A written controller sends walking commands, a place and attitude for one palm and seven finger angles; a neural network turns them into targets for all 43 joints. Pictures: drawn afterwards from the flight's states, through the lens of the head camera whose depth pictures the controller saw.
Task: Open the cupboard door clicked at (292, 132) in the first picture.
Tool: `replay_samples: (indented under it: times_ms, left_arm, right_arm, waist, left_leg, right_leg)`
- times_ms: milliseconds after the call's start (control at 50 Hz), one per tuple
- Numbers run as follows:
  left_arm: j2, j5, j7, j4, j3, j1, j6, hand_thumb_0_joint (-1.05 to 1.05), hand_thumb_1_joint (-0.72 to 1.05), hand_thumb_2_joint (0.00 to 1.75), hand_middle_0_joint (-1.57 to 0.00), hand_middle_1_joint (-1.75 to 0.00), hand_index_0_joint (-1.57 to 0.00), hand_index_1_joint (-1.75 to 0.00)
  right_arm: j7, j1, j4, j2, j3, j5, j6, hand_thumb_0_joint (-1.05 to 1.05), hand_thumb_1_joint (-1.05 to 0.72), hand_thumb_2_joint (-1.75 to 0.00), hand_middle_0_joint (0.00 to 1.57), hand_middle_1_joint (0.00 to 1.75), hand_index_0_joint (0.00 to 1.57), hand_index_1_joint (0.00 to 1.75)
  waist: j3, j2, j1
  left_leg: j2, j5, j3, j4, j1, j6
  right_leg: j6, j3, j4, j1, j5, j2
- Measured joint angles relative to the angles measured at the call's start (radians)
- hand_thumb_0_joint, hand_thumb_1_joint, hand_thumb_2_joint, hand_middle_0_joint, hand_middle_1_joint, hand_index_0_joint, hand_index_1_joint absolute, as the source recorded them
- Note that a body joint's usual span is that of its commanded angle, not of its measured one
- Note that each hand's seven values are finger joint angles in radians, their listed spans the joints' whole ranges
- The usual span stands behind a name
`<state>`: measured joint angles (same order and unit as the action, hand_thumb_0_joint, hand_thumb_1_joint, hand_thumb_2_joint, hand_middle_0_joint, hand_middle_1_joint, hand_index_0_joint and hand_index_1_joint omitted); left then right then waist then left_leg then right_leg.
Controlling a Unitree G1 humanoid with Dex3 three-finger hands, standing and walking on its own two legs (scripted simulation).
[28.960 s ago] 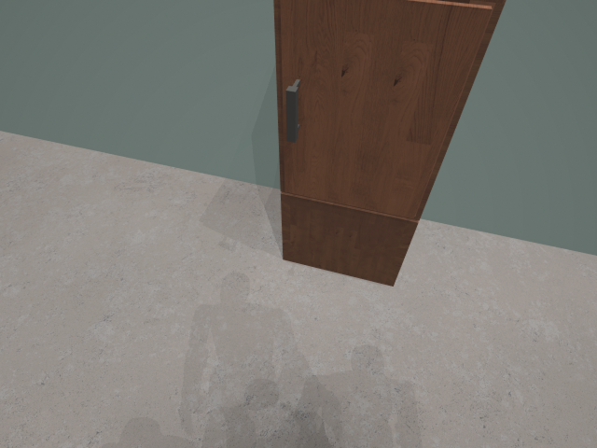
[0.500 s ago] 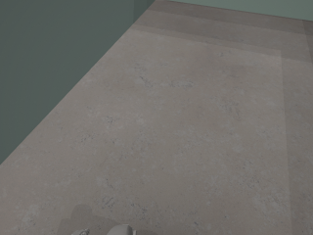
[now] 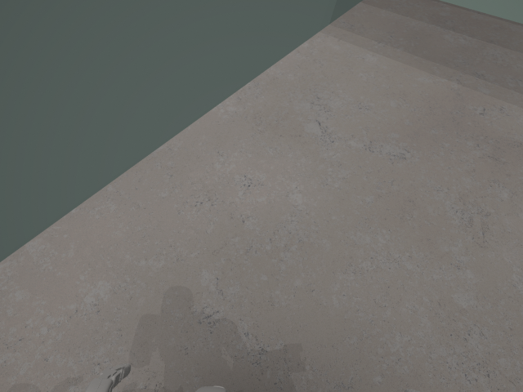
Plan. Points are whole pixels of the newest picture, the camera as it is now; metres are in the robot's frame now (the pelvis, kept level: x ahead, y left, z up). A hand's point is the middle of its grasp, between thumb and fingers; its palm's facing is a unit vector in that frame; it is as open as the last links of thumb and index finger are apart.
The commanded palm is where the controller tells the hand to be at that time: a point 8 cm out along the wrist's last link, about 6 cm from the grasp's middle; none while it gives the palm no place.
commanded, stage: turn to face it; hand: left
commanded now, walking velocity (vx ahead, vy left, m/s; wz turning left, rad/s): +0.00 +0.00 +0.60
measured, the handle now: out of the picture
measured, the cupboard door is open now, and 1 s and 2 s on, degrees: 42 42 42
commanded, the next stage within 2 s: none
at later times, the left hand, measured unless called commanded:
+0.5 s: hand out of the picture +0.01 +0.23 -0.17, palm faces +0.34 -0.91 -0.23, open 7.4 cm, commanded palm none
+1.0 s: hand out of the picture +0.02 +0.17 -0.14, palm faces +0.55 -0.80 -0.24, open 7.4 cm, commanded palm none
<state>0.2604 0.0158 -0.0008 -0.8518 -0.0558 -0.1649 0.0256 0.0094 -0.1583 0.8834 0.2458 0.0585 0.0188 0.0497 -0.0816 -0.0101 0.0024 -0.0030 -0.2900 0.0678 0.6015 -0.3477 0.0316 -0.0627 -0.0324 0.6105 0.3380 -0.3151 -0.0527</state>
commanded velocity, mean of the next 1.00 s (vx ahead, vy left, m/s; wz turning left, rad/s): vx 0.00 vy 0.00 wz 0.60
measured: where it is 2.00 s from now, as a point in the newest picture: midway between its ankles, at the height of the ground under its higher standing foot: outside the picture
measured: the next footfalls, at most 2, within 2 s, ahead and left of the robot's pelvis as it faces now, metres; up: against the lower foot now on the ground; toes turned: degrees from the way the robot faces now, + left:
left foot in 0.36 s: +0.03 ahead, +0.11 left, +0.00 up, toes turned +21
right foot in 0.78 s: +0.13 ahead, -0.13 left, +0.00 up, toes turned +26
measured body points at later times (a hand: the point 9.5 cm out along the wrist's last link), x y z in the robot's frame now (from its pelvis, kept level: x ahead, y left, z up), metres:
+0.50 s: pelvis +0.02 +0.01 +0.00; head +0.07 +0.05 +0.45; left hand -0.01 +0.27 -0.15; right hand +0.21 -0.20 -0.12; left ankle -0.01 +0.09 -0.73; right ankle +0.02 -0.15 -0.65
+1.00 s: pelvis +0.05 -0.04 +0.01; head +0.11 -0.01 +0.46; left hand -0.01 +0.21 -0.12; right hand +0.26 -0.22 -0.14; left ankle -0.03 +0.06 -0.66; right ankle +0.09 -0.15 -0.73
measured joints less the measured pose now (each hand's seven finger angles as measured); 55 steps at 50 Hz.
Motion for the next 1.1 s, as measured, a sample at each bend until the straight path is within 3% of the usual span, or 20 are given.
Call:
replay_samples:
  times_ms: [60,100,140,220,300,360,380,420,460,520,640,720,760,780,840,880,920,1000,1100]
  left_arm:
    - [-0.027,0.009,-0.009,0.004,0.012,-0.002,-0.018,0.01,0.90,0.89,-0.20,-0.30,-0.20,-0.29]
    - [-0.045,0.008,-0.015,0.003,0.019,-0.015,-0.017,0.01,0.90,0.89,-0.20,-0.30,-0.20,-0.29]
    - [-0.057,0.007,-0.018,-0.002,0.024,-0.030,-0.015,0.01,0.90,0.89,-0.20,-0.30,-0.20,-0.29]
    - [-0.069,0.008,-0.017,-0.015,0.031,-0.051,-0.018,0.01,0.90,0.89,-0.20,-0.30,-0.20,-0.29]
    - [-0.065,0.011,-0.013,-0.025,0.028,-0.063,-0.019,0.01,0.90,0.89,-0.21,-0.30,-0.21,-0.30]
    - [-0.050,0.004,-0.006,-0.033,0.017,-0.081,-0.013,0.01,0.90,0.89,-0.21,-0.30,-0.21,-0.30]
    - [-0.040,0.000,-0.004,-0.039,0.012,-0.079,-0.004,0.01,0.90,0.89,-0.21,-0.30,-0.21,-0.30]
    - [-0.020,0.001,-0.008,-0.051,0.003,-0.059,0.023,0.01,0.90,0.89,-0.21,-0.30,-0.21,-0.30]
    - [-0.008,0.002,-0.013,-0.063,-0.006,-0.037,0.037,0.01,0.90,0.89,-0.21,-0.30,-0.20,-0.29]
    - [0.003,0.002,-0.010,-0.061,-0.013,-0.010,0.038,0.01,0.90,0.89,-0.20,-0.30,-0.20,-0.29]
    - [0.008,-0.001,-0.007,-0.030,-0.012,0.031,0.033,0.01,0.91,0.89,-0.20,-0.30,-0.20,-0.29]
    - [0.000,-0.005,-0.006,-0.009,-0.004,0.055,0.025,0.01,0.91,0.89,-0.20,-0.30,-0.20,-0.29]
    - [-0.007,-0.007,-0.007,0.004,0.001,0.057,0.012,0.01,0.91,0.89,-0.20,-0.30,-0.20,-0.29]
    - [-0.006,-0.005,-0.007,0.014,0.004,0.049,0.001,0.01,0.90,0.89,-0.20,-0.30,-0.20,-0.29]
    - [-0.037,0.003,-0.016,0.013,0.018,0.043,-0.015,0.01,0.90,0.89,-0.20,-0.30,-0.20,-0.29]
    - [-0.054,0.002,-0.019,0.009,0.025,0.027,-0.011,0.01,0.90,0.89,-0.20,-0.30,-0.20,-0.29]
    - [-0.064,0.002,-0.021,0.002,0.029,0.011,-0.009,0.01,0.90,0.89,-0.20,-0.30,-0.20,-0.29]
    - [-0.071,0.005,-0.017,-0.011,0.033,-0.014,-0.013,0.01,0.90,0.89,-0.20,-0.30,-0.21,-0.29]
    - [-0.052,0.008,-0.010,-0.025,0.023,-0.048,-0.013,0.01,0.90,0.89,-0.21,-0.30,-0.21,-0.30]
  right_arm:
    - [0.003,0.012,0.012,0.016,0.018,-0.005,0.018,0.00,-0.91,-0.89,0.20,0.30,0.20,0.30]
    - [0.007,0.023,0.021,0.020,0.023,-0.004,0.028,0.00,-0.91,-0.89,0.20,0.30,0.20,0.30]
    - [0.013,0.031,0.026,0.016,0.022,-0.005,0.031,0.00,-0.91,-0.90,0.20,0.30,0.20,0.30]
    - [0.022,0.046,0.028,0.001,0.014,-0.009,0.032,0.00,-0.91,-0.90,0.20,0.30,0.20,0.30]
    - [0.025,0.066,0.023,-0.011,0.004,-0.012,0.024,0.00,-0.91,-0.90,0.20,0.30,0.20,0.30]
    - [0.028,0.068,0.002,-0.009,-0.005,-0.009,0.006,0.00,-0.91,-0.90,0.20,0.30,0.20,0.30]
    - [0.026,0.068,-0.005,-0.010,-0.003,-0.005,-0.004,0.00,-0.91,-0.90,0.20,0.30,0.20,0.30]
    - [0.018,0.066,-0.012,-0.017,-0.007,-0.003,-0.018,0.00,-0.91,-0.90,0.20,0.30,0.20,0.30]
    - [0.004,0.052,-0.015,-0.021,-0.011,-0.001,-0.025,0.00,-0.91,-0.90,0.20,0.30,0.20,0.30]
    - [-0.009,0.028,-0.005,-0.024,-0.016,0.000,-0.027,0.00,-0.91,-0.89,0.20,0.30,0.20,0.30]
    - [-0.008,-0.018,0.021,-0.025,-0.015,0.003,-0.022,0.00,-0.91,-0.89,0.20,0.30,0.20,0.30]
    - [-0.005,-0.041,0.032,-0.020,-0.005,0.005,-0.008,0.00,-0.90,-0.89,0.20,0.30,0.20,0.30]
    - [-0.004,-0.051,0.035,-0.015,0.003,0.002,0.000,0.00,-0.90,-0.89,0.20,0.30,0.20,0.30]
    - [-0.003,-0.060,0.033,-0.014,0.007,-0.002,0.003,0.00,-0.90,-0.89,0.20,0.30,0.20,0.30]
    - [0.000,-0.040,0.044,0.011,0.024,-0.004,0.019,0.00,-0.91,-0.89,0.20,0.30,0.20,0.30]
    - [0.005,-0.030,0.048,0.019,0.030,-0.004,0.027,0.00,-0.91,-0.89,0.20,0.30,0.20,0.30]
    - [0.011,-0.020,0.049,0.019,0.030,-0.005,0.030,0.00,-0.91,-0.90,0.20,0.30,0.20,0.30]
    - [0.019,0.002,0.047,0.009,0.021,-0.008,0.032,0.00,-0.91,-0.90,0.20,0.30,0.20,0.30]
    - [0.023,0.044,0.030,0.001,0.008,-0.011,0.019,0.00,-0.91,-0.90,0.20,0.30,0.19,0.30]
  waist:
    - [-0.018,-0.023,0.001]
    - [-0.028,-0.024,0.005]
    - [-0.032,-0.014,0.011]
    - [-0.037,0.019,0.010]
    - [-0.046,0.045,-0.007]
    - [-0.036,0.055,-0.012]
    - [-0.032,0.062,-0.008]
    - [-0.037,0.074,-0.013]
    - [-0.034,0.070,-0.014]
    - [-0.026,0.063,-0.015]
    - [-0.014,0.032,0.000]
    - [-0.011,0.007,0.020]
    - [-0.006,-0.004,0.026]
    - [0.004,0.002,0.024]
    - [-0.016,-0.029,0.028]
    - [-0.023,-0.030,0.035]
    - [-0.027,-0.018,0.040]
    - [-0.037,0.019,0.032]
    - [-0.049,0.057,0.003]
  left_leg:
    - [-0.020,-0.202,-0.002,0.286,-0.098,0.005]
    - [-0.020,-0.206,-0.035,0.479,-0.152,0.015]
    - [-0.006,-0.178,-0.069,0.545,-0.169,0.029]
    - [0.015,-0.160,-0.120,0.416,-0.127,0.041]
    - [0.018,-0.157,-0.157,0.205,-0.049,0.030]
    - [0.015,-0.020,-0.175,0.001,0.037,0.001]
    - [0.006,-0.014,-0.167,0.004,0.027,-0.028]
    - [-0.005,-0.041,-0.151,0.047,0.005,-0.073]
    - [-0.008,-0.039,-0.130,0.030,0.012,-0.084]
    - [-0.014,0.003,-0.102,-0.041,0.043,-0.077]
    - [-0.017,0.046,-0.039,-0.112,0.071,-0.066]
    - [-0.022,0.042,0.013,-0.091,0.052,-0.045]
    - [-0.030,0.027,0.039,-0.056,0.030,-0.029]
    - [-0.043,0.013,0.046,-0.025,0.009,-0.022]
    - [-0.050,-0.186,0.023,0.274,-0.094,-0.002]
    - [-0.038,-0.184,-0.020,0.461,-0.149,0.014]
    - [-0.016,-0.160,-0.059,0.528,-0.167,0.030]
    - [0.015,-0.158,-0.113,0.396,-0.123,0.045]
    - [0.015,-0.114,-0.156,0.116,-0.016,0.026]
  right_leg:
    - [0.051,-0.035,0.029,-0.002,-0.012,-0.013]
    - [0.063,-0.060,0.008,-0.029,-0.015,-0.027]
    - [0.064,-0.084,-0.033,-0.060,-0.002,-0.040]
    - [0.062,-0.135,-0.088,-0.103,0.013,-0.065]
    - [0.050,-0.188,-0.070,-0.113,-0.009,-0.087]
    - [0.031,-0.225,0.023,-0.087,-0.063,-0.109]
    - [0.014,-0.209,0.107,-0.053,-0.122,-0.116]
    - [-0.003,-0.119,0.309,0.030,-0.227,-0.091]
    - [-0.013,-0.055,0.456,0.099,-0.215,-0.061]
    - [-0.024,-0.001,0.530,0.158,-0.132,-0.044]
    - [-0.028,0.037,0.376,0.144,-0.088,-0.025]
    - [-0.015,0.033,0.179,0.064,-0.086,0.007]
    - [-0.005,0.021,0.036,-0.005,-0.020,0.024]
    - [0.010,0.020,-0.050,-0.043,0.016,0.017]
    - [0.054,-0.018,-0.027,-0.049,-0.005,0.010]
    - [0.061,-0.043,-0.047,-0.076,-0.009,-0.004]
    - [0.061,-0.068,-0.076,-0.103,-0.001,-0.021]
    - [0.055,-0.120,-0.105,-0.139,0.001,-0.057]
    - [0.033,-0.180,-0.041,-0.134,-0.046,-0.100]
